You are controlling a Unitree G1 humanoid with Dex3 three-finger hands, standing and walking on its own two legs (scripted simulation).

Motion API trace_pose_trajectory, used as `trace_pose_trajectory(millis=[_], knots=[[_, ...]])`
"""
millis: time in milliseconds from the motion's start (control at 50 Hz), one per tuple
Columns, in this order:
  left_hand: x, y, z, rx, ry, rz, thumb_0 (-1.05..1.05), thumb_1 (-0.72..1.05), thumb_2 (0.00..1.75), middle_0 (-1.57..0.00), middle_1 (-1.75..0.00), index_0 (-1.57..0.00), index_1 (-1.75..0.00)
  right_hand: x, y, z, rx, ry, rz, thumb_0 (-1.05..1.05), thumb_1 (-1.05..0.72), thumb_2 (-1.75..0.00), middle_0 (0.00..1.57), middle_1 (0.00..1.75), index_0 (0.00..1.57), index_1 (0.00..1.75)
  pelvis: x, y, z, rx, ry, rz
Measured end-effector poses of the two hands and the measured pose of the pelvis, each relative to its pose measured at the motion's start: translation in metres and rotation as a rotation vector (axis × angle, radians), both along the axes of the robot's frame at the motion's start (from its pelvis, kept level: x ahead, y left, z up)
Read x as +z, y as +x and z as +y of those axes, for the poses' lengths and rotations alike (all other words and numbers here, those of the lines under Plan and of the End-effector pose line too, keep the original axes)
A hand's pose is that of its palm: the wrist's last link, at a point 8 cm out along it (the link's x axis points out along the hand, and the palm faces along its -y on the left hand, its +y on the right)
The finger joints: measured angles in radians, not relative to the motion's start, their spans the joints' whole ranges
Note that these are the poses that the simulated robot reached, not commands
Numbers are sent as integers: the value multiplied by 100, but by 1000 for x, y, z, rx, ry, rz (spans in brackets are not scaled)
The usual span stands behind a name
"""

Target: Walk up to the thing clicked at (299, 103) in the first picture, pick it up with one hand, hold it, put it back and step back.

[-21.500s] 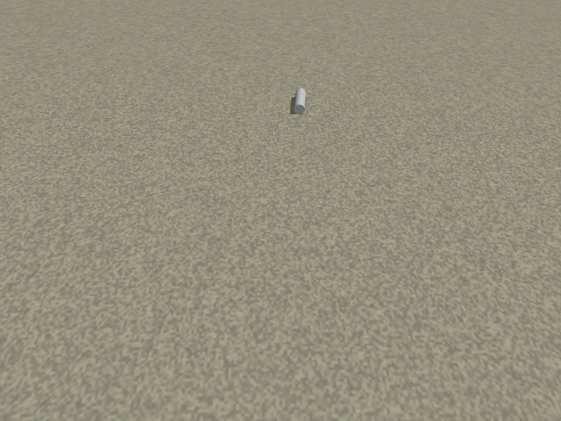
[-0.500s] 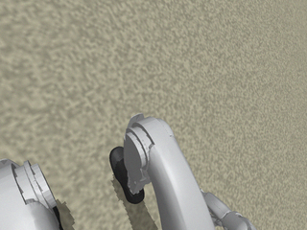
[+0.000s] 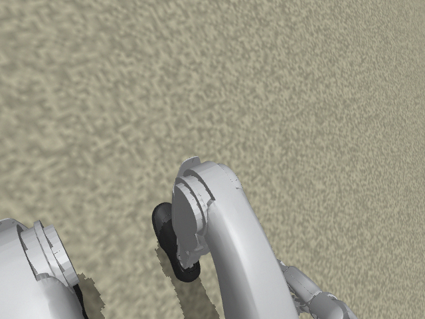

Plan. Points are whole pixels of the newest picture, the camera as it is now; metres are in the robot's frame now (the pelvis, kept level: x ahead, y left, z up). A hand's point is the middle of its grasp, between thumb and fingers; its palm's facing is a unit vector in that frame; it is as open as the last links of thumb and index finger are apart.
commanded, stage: close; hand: left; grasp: from above
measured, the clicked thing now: out of the picture +0.46 +0.38 -0.27
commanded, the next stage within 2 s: settle in 0.02 s
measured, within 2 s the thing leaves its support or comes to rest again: leaves its support in 0.46 s
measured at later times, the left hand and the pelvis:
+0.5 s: hand out of the picture +0.45 +0.35 -0.23, palm faces -0.44 -0.14 -0.89, open 9.9 cm; pelvis +0.00 +0.00 +0.00, yaw +1 degrees
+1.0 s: hand out of the picture +0.44 +0.37 -0.14, palm faces -0.47 -0.12 -0.87, open 9.9 cm; pelvis +0.00 +0.00 +0.02, yaw +5 degrees
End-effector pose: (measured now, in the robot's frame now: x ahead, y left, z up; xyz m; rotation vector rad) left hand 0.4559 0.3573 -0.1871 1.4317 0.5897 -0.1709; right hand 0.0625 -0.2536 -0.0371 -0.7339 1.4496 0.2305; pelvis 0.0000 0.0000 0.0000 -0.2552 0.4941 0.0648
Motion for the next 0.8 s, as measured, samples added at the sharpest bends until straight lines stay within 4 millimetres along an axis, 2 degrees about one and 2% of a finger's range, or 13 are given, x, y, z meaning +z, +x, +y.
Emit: trace_pose_trajectory(millis=[340, 460, 540, 800], knots=[[2, 2, -1, -1, 7, -4, -1, 0, 57, -54, -88, -60, -78, -1, 2, 5, -10, 19, -12, 0, -91, -90, 20, 30, 20, 30, 1, 1, 1, 4, -1, 13], [8, 1, -1, -7, 10, -16, -1, 0, 54, -56, -85, -63, -75, -2, 6, 4, -22, 26, -15, 0, -92, -90, 20, 30, 21, 30, 2, 2, -1, 9, 2, 29], [19, 2, 0, -9, 21, -31, -1, 0, 53, -58, -84, -64, -73, -4, 11, 0, -38, 32, -27, 0, -92, -90, 20, 30, 21, 30, 4, 3, -1, 13, 7, 40], [73, -2, 14, 15, 44, -5, -1, 0, 52, -60, -81, -66, -71, -13, 27, -7, -107, 60, -81, 0, -91, -90, 20, 30, 20, 30, 13, 1, -2, 37, 31, 78]])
